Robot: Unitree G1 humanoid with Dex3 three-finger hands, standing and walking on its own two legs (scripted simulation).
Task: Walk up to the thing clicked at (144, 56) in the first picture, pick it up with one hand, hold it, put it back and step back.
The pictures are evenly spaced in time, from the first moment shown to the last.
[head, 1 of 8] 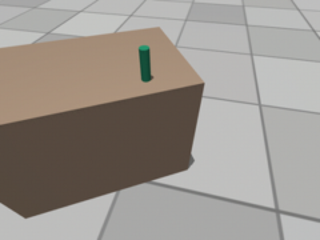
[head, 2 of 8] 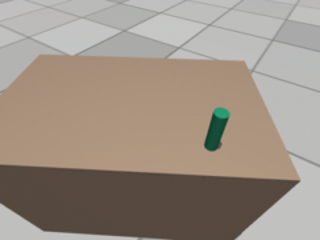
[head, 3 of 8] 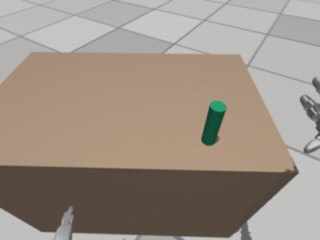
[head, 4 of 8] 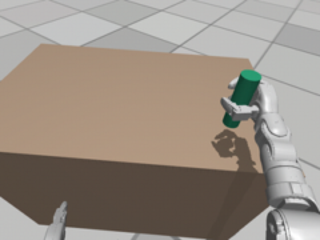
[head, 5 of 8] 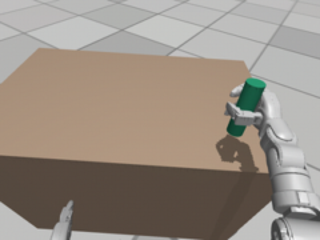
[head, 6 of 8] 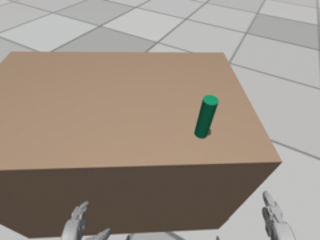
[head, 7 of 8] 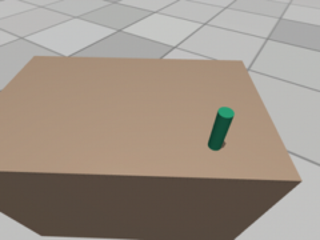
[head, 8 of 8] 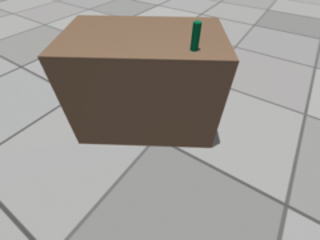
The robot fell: no
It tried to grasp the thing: yes
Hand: right
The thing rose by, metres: 0.20
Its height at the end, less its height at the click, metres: +0.00
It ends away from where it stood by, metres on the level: 0.01
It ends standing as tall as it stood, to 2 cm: yes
